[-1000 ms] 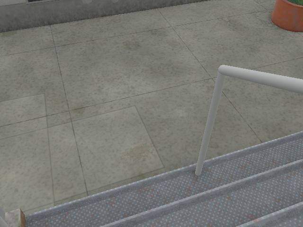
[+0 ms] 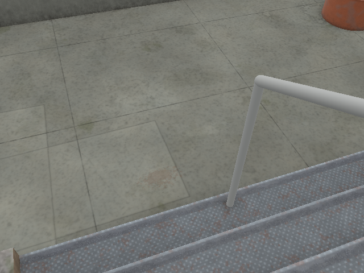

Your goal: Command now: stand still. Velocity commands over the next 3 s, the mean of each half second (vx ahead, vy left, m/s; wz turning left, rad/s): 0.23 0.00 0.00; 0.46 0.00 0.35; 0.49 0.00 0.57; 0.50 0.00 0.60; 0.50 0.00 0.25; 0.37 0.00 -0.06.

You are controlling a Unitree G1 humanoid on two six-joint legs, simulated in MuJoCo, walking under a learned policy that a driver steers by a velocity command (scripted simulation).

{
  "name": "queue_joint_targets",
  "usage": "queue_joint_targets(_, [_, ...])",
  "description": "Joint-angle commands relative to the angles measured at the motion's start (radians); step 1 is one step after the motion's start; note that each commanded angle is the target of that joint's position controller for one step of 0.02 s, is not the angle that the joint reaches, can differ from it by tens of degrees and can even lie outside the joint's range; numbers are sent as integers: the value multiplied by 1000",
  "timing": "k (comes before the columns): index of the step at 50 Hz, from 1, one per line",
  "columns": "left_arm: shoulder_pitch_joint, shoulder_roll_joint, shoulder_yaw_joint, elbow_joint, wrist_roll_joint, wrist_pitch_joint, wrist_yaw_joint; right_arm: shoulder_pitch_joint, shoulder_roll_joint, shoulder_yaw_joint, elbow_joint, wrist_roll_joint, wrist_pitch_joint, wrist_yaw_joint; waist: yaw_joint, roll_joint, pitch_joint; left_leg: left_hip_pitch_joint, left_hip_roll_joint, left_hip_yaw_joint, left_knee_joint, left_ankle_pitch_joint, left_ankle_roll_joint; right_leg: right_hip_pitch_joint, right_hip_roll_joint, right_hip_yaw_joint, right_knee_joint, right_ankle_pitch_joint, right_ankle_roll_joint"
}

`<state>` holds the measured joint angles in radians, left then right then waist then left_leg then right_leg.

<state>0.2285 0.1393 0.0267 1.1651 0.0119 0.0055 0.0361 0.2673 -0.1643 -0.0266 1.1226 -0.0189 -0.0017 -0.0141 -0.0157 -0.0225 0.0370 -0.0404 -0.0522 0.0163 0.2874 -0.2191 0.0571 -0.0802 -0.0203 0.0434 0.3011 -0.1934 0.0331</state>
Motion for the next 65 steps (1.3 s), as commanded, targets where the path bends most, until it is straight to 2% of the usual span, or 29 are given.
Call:
queue_joint_targets(1, [36,71,11,-22,1,-3,0,54,-90,-15,-18,-1,-2,-1,-2,8,32,-8,154,-112,-43,216,9,-62,-105,64,-33,162,-50])
queue_joint_targets(11, [-82,97,32,-116,28,10,-3,166,-183,-69,-43,-3,11,9,-77,117,134,-12,272,-345,-174,-547,159,-353,4,-102,236,-239,-86])
queue_joint_targets(19, [3,88,44,-111,10,21,-38,122,-145,-77,-88,-15,-25,-7,25,148,82,-242,292,-213,-83,-204,179,-149,-31,-103,458,-44,-92])
queue_joint_targets(22, [282,115,58,-44,30,7,-47,12,-175,-73,-120,-1,-37,-9,195,67,49,-508,196,-109,267,-91,112,178,39,-153,335,-166,-102])
queue_joint_targets(23, [368,168,74,-18,37,-20,-36,23,-153,-68,-116,-3,-44,-5,229,-140,17,-510,92,-2,619,-4,70,220,-25,-16,133,-194,-131])
queue_joint_targets(24, [413,297,89,-9,30,-37,-35,109,-85,-53,-143,3,-45,-2,150,-381,-1,-700,-44,37,923,-413,33,219,-267,423,-35,-215,-257])
queue_joint_targets(26, [260,230,66,-65,20,-64,-39,21,-157,-68,-154,13,-27,-22,91,-77,158,-787,55,-139,965,-307,43,-1,-327,483,-48,-419,-319])
queue_joint_targets(27, [245,35,7,-119,137,-123,-96,75,-97,-57,-168,-29,-96,-6,120,50,233,-813,12,-327,1071,-109,96,-159,-326,493,-21,-411,-400])
queue_joint_targets(30, [95,-3,-17,-146,128,-169,-69,183,-4,-15,-156,-85,-112,46,-12,53,67,-641,45,-261,872,293,153,-299,-143,73,126,-108,-247])
queue_joint_targets(31, [13,-28,-38,-170,144,-181,-42,172,-41,-17,-156,-96,-104,70,-26,27,10,-546,59,-243,743,471,136,-366,-90,-28,176,-15,-198])
queue_joint_targets(34, [289,41,-59,-90,116,-191,-3,-21,-124,-34,-221,-59,-99,110,55,-14,-8,-490,90,-132,515,694,39,-384,-106,-107,309,-47,-167])
queue_joint_targets(36, [472,35,-71,-32,84,-179,11,-156,-89,-16,-270,-50,-101,100,95,-12,15,-455,75,-35,391,621,11,-394,-115,-66,362,-15,-158])
queue_joint_targets(42, [451,125,-42,-67,27,-141,0,-162,-143,-20,-256,-66,-93,70,57,-39,98,-416,58,2,221,196,1,-228,-205,58,561,330,-135])
queue_joint_targets(44, [473,174,-8,-72,65,-112,-21,60,-176,-33,-157,-39,-91,45,-1,24,51,-142,-31,87,124,193,-16,-236,-109,-9,817,543,-97])
queue_joint_targets(45, [378,175,-12,-103,72,-92,-49,303,-166,-41,-44,-57,-96,56,-99,-6,91,49,5,56,-4,257,7,-387,-138,0,1008,523,-79])
queue_joint_targets(46, [184,216,-6,-152,93,-90,-98,655,-190,-65,71,-60,-88,67,-305,130,94,390,63,-47,-45,430,136,-683,-65,-13,1494,329,-17])
queue_joint_targets(47, [325,51,-43,-145,85,-98,-152,676,-253,-75,101,-83,-85,52,-205,226,-205,795,315,-269,326,1001,336,-977,2,-26,1848,-614,16])
queue_joint_targets(48, [153,34,-51,-330,32,-146,-172,628,-356,-108,59,-79,-113,50,-226,53,-138,837,456,-505,332,990,425,-1298,18,102,1797,-570,72])
queue_joint_targets(49, [-20,101,-26,-426,12,-167,-161,388,-239,-67,3,-104,-132,51,-165,-79,18,598,497,-504,291,699,353,-1385,-60,191,1491,-388,78])
queue_joint_targets(51, [105,121,-19,-354,73,-113,-78,-77,-78,5,-150,-67,-134,59,77,-98,137,-260,225,-207,125,180,247,-848,-133,68,852,35,-75])
queue_joint_targets(53, [173,48,-43,-317,119,-71,-91,-30,-172,-12,-174,-41,-132,82,113,155,121,-808,86,-154,113,160,272,-269,-64,-111,784,226,-71])
queue_joint_targets(54, [321,74,-52,-277,133,-66,-119,-38,-198,-22,-216,-55,-139,88,154,121,94,-914,71,-165,212,170,244,-122,-34,-165,893,292,-61])
queue_joint_targets(56, [238,143,-44,-297,115,-93,-91,92,-142,3,-226,-74,-177,45,58,-38,40,-694,21,-202,455,0,172,-221,-86,-21,555,626,-34])
queue_joint_targets(60, [-39,173,-60,-378,82,-61,-97,306,-211,27,-177,-28,-127,35,-39,42,118,-410,82,-398,638,-147,159,-255,-72,-88,-38,614,-49])
queue_joint_targets(61, [14,180,-45,-379,94,-64,-101,339,-211,34,-179,-26,-103,56,0,31,60,-467,60,-416,769,-92,136,-66,-64,-122,5,642,-72])
queue_joint_targets(62, [281,290,12,-317,80,-76,-95,293,-238,30,-211,-46,-101,90,135,-26,-58,-520,23,-378,999,116,78,197,-80,-142,127,606,-137])
queue_joint_targets(63, [563,337,34,-238,96,-81,-99,346,-170,36,-184,-39,-106,136,213,-162,-247,-676,-85,-309,1397,-233,0,555,-236,53,285,851,-270])
queue_joint_targets(64, [538,427,48,-279,90,-71,-126,547,-42,42,-190,-23,-107,144,78,-299,-503,-930,-117,-193,1864,-568,17,828,-435,237,487,1218,-436])
queue_joint_targets(65, [559,405,41,-260,89,-64,-139,383,-125,43,-254,-5,-105,151,154,-176,-361,-1208,-87,-152,2013,-517,-8,741,-471,404,369,1018,-480])
